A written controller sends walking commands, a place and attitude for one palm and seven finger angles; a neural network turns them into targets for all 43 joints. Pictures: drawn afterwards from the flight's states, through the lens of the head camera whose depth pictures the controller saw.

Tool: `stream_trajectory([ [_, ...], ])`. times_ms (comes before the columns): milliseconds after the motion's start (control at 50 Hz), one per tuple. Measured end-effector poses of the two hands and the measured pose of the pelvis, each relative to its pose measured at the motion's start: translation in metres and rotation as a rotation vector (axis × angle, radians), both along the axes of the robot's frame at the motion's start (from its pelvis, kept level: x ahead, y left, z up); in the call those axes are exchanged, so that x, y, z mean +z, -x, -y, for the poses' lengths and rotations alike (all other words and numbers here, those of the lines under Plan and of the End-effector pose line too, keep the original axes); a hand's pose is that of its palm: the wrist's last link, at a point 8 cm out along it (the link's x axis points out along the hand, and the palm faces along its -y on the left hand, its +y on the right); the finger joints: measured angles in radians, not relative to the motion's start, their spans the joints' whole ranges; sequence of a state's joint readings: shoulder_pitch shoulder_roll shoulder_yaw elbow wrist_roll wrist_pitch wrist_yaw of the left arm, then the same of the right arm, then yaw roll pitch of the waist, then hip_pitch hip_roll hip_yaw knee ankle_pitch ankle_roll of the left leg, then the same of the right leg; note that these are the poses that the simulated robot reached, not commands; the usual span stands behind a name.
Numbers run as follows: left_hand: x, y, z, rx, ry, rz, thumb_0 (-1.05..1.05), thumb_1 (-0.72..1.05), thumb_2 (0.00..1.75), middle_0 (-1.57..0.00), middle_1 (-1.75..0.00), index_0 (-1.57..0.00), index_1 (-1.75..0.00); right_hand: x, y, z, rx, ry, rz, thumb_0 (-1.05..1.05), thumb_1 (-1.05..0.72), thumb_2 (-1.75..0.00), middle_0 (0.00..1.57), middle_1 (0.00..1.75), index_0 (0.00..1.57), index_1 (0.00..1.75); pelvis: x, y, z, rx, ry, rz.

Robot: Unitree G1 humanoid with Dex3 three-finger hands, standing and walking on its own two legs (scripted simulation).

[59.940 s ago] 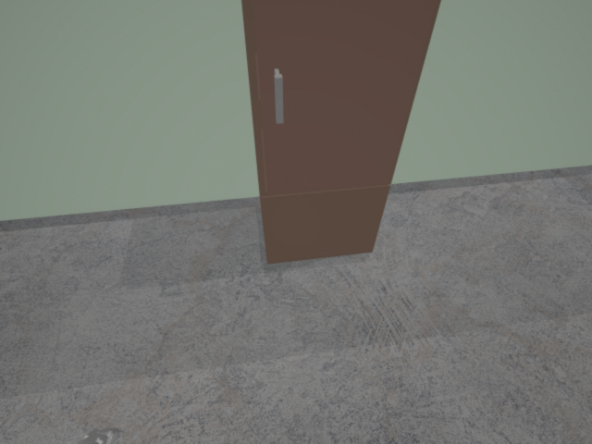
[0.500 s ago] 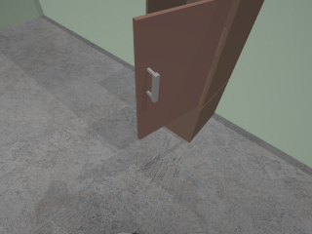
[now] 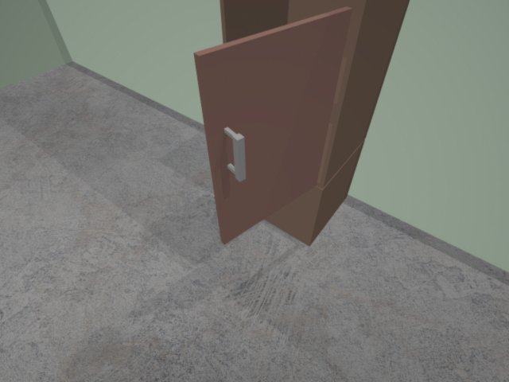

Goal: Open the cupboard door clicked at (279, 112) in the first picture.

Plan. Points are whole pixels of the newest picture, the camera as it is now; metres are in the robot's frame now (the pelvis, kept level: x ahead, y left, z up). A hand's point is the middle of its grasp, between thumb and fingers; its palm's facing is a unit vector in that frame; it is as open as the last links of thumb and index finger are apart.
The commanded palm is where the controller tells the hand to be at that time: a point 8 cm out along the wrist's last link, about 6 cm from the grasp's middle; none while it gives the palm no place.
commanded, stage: let the arm hang, fingers relaxed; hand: left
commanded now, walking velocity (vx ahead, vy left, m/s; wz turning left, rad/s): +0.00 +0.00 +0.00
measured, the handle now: (234, 154) +0.59 +0.07 +0.02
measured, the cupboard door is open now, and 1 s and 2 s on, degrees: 76 76 76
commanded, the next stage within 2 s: look to check the result in 0.14 s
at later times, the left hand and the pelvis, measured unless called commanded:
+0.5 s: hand out of the picture -0.01 +0.14 -0.17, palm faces +0.06 -0.98 -0.18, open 7.4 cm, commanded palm none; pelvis +0.03 -0.01 +0.00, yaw +0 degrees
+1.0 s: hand out of the picture +0.04 +0.16 -0.17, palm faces +0.04 -0.98 -0.20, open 7.4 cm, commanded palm none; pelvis +0.04 -0.01 +0.00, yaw -1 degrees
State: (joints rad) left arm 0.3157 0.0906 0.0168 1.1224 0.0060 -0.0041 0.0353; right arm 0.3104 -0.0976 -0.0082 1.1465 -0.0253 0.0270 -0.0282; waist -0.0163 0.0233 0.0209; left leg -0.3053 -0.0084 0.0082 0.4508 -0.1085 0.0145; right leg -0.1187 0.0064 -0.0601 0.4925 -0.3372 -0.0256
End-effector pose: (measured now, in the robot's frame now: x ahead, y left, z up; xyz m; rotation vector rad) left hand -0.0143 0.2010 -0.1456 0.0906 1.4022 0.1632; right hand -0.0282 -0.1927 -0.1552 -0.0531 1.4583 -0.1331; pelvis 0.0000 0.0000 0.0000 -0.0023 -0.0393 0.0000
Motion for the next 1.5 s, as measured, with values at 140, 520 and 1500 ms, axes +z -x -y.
stream_trajectory([
  [140, 0.000, -0.005, 0.004, 0.001, -0.002, -0.016, 0.01, 0.92, 0.90, -0.20, -0.30, -0.20, -0.30, 0.003, -0.004, 0.011, -0.004, 0.020, -0.011, 0.00, -0.91, -0.90, 0.20, 0.30, 0.20, 0.30, 0.001, -0.007, 0.006, 0.000, -0.001, 0.002],
  [520, 0.004, 0.002, 0.009, 0.021, -0.014, -0.100, 0.00, 0.90, 0.90, -0.20, -0.30, -0.20, -0.30, 0.006, -0.045, 0.035, 0.033, 0.058, 0.005, 0.01, -0.92, -0.90, 0.20, 0.30, 0.20, 0.30, 0.003, -0.027, 0.015, -0.006, -0.005, -0.002],
  [1500, 0.007, -0.038, -0.018, -0.034, -0.040, -0.038, 0.00, 0.90, 0.90, -0.20, -0.30, -0.20, -0.30, 0.014, -0.069, 0.042, 0.041, 0.092, 0.049, 0.00, -0.90, -0.90, 0.20, 0.30, 0.20, 0.30, 0.006, -0.036, 0.006, -0.021, -0.009, -0.001],
])
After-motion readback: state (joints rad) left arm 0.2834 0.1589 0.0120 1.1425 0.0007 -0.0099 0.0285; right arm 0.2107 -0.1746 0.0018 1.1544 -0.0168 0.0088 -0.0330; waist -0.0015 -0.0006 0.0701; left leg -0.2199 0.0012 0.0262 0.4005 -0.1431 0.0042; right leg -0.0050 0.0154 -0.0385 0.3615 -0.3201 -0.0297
